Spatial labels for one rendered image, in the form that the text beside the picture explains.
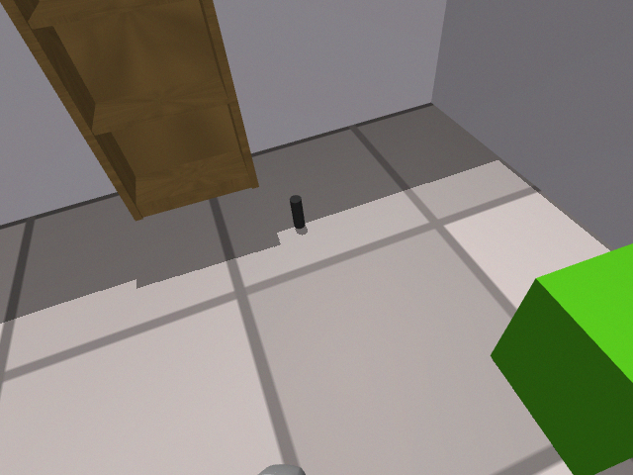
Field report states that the can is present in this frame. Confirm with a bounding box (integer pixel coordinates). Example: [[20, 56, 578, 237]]
[[290, 195, 305, 229]]

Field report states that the bookshelf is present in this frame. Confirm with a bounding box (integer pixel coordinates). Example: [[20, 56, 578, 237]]
[[0, 0, 259, 221]]

